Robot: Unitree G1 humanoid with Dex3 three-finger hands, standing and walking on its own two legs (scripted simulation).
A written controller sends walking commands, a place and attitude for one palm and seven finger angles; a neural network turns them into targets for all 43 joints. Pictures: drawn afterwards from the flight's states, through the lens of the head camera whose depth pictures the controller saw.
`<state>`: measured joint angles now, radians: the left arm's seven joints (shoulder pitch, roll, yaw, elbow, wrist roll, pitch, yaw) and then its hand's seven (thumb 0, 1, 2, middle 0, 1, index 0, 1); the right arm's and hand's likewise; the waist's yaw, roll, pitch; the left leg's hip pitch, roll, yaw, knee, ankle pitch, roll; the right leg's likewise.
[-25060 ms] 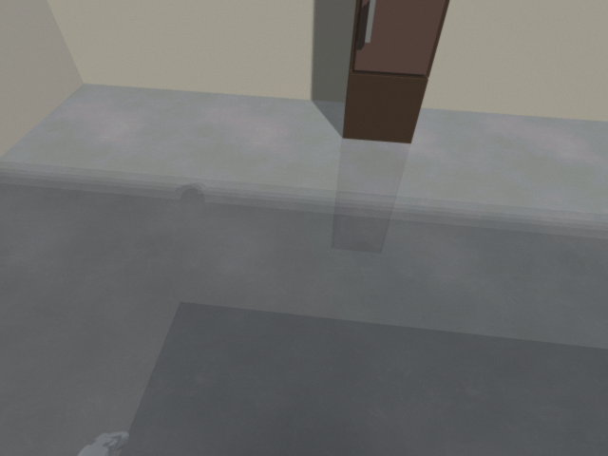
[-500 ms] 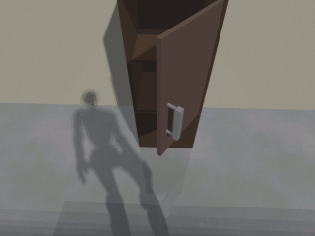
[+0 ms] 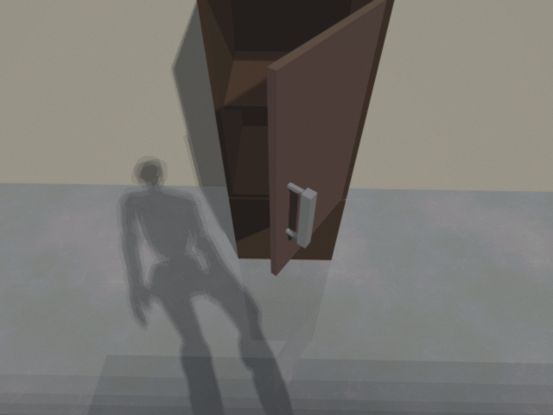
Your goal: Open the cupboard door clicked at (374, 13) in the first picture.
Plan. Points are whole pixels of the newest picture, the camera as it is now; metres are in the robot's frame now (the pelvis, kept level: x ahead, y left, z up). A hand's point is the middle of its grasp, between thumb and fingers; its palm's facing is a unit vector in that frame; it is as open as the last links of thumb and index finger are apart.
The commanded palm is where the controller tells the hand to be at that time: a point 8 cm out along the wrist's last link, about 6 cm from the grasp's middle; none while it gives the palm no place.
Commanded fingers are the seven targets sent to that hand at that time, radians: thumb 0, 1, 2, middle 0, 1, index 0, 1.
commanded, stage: look to check the result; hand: left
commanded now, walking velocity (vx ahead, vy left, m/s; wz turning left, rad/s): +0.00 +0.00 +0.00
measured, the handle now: (298, 215) +0.54 -0.02 -0.11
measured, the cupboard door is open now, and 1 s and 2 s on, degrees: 54 54 54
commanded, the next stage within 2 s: walk to a spot facing it in 0.46 s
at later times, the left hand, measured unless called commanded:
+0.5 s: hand out of the picture +0.02 +0.17 -0.18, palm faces +0.03 -0.98 -0.19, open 7.3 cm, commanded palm none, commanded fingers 0.00 0.90 0.90 -0.20 -0.30 -0.20 -0.30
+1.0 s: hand out of the picture +0.09 +0.17 -0.18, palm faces -0.09 -0.95 -0.29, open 7.4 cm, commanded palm none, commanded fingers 0.00 0.90 0.90 -0.20 -0.30 -0.20 -0.30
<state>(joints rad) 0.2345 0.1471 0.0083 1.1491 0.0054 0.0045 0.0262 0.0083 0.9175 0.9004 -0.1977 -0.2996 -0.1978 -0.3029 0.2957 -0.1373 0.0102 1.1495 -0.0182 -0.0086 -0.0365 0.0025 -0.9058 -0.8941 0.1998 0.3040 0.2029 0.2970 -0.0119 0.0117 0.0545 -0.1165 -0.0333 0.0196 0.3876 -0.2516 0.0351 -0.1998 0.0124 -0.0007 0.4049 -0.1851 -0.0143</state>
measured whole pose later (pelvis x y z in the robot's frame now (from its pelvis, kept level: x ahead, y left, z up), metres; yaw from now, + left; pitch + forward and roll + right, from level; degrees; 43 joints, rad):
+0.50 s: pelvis +0.01 +0.00 +0.00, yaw +0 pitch -1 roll +0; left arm 0.23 0.15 0.01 1.15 0.01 0.00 0.03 0.01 0.92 0.90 -0.20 -0.30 -0.20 -0.30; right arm 0.28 -0.14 0.01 1.14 -0.02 -0.01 -0.04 0.00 -0.91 -0.89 0.20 0.30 0.20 0.30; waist -0.01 0.01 0.06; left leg -0.11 -0.03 0.02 0.38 -0.26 0.03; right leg -0.20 0.01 0.00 0.41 -0.20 -0.01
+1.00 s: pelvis +0.01 -0.04 -0.02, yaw -9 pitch +0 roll +1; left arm 0.18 0.20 0.09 0.99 0.02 0.03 -0.01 0.01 0.91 0.90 -0.20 -0.30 -0.20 -0.30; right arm 0.21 -0.21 -0.05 1.02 -0.02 0.03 -0.04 0.00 -0.90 -0.89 0.20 0.30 0.21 0.30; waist 0.01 0.04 0.12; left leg -0.25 0.06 0.12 0.73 -0.46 -0.02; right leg -0.30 0.02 0.00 0.64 -0.34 -0.04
